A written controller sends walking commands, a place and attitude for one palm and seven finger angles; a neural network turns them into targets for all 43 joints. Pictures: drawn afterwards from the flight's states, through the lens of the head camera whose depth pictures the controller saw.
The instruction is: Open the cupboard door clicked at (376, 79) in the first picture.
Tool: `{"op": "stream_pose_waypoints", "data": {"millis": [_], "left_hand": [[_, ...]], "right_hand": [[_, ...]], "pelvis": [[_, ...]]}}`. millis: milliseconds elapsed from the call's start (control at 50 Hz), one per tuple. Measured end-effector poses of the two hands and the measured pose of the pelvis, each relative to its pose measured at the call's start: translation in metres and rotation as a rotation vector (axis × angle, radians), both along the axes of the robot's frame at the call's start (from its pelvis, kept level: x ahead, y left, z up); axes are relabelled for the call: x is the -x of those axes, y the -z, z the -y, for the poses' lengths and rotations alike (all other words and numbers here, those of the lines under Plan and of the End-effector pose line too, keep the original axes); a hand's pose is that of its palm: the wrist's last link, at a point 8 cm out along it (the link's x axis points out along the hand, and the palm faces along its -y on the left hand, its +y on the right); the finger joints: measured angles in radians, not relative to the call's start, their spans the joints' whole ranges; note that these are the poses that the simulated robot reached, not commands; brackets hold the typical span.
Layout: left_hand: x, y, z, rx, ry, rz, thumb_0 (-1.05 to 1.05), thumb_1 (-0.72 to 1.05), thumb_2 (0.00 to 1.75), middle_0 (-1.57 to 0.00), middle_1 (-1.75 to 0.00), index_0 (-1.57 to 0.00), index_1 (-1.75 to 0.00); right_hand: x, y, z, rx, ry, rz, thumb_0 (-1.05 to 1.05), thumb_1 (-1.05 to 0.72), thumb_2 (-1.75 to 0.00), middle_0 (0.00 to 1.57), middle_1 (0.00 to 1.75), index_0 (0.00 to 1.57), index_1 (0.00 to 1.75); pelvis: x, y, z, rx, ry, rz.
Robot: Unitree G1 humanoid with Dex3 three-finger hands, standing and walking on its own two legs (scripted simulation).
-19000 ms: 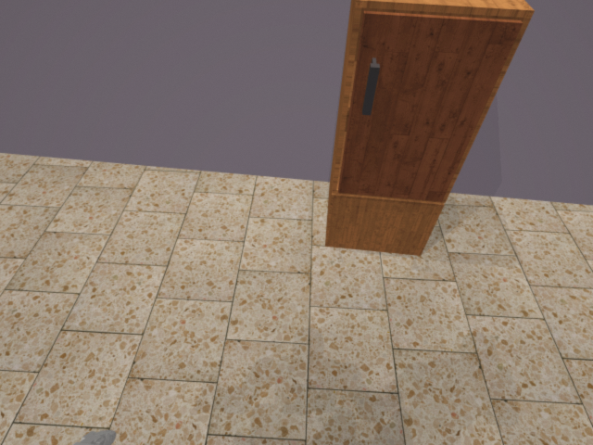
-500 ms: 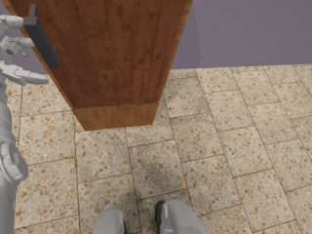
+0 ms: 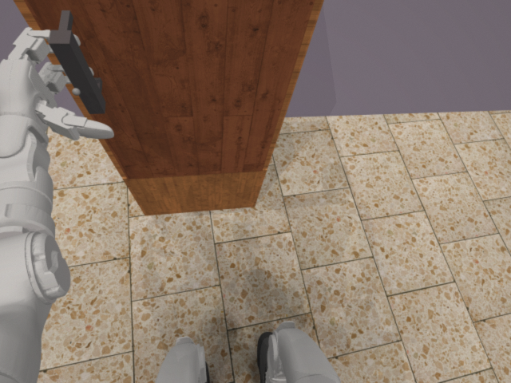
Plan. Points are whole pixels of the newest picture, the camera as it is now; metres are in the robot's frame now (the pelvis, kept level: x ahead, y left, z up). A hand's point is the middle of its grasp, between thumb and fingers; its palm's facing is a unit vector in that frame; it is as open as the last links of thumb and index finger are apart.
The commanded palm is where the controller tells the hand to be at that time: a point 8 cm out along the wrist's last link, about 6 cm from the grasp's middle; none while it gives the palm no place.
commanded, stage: slide the fingers in behind the handle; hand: left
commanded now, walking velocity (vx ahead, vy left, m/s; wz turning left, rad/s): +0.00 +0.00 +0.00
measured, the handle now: (82, 66) +0.57 +0.22 +0.07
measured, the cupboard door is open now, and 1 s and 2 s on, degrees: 0 0 20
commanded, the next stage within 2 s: close the thumb around the handle in 0.54 s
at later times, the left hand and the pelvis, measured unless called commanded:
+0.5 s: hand (91, 91) +0.52 +0.20 +0.07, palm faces +0.05 -1.00 -0.02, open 13.8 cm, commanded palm +0.51 +0.23 +0.07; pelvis +0.00 +0.00 +0.00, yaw +0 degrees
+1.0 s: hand (93, 89) +0.53 +0.20 +0.07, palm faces +0.05 -1.00 -0.02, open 10.2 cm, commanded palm +0.50 +0.23 +0.07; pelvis +0.00 +0.00 +0.00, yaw -1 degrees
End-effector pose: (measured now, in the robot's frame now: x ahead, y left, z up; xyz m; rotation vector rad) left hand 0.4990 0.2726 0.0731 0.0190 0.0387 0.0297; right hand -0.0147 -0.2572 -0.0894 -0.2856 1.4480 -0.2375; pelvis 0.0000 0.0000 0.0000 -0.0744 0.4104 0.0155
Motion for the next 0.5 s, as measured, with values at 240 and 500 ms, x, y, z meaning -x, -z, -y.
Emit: {"op": "stream_pose_waypoints", "data": {"millis": [240,500], "left_hand": [[-0.002,0.001,0.017,0.006,-0.008,0.007,-0.01,-0.5,0.3,-0.31,-1.21,-0.31,-1.25],[-0.001,0.001,0.019,-0.004,-0.02,0.005,-0.01,-0.5,0.3,-0.31,-1.21,-0.32,-1.24]], "right_hand": [[0.001,0.001,0.0,-0.008,0.006,0.015,0.0,-0.9,-0.9,0.2,0.3,0.21,0.3],[0.005,0.004,0.0,-0.014,0.017,0.025,0.0,-0.9,-0.9,0.2,0.3,0.21,0.3]], "pelvis": [[0.001,0.0,0.0,-0.005,0.004,0.008],[0.004,0.001,0.002,-0.011,0.013,0.006]]}}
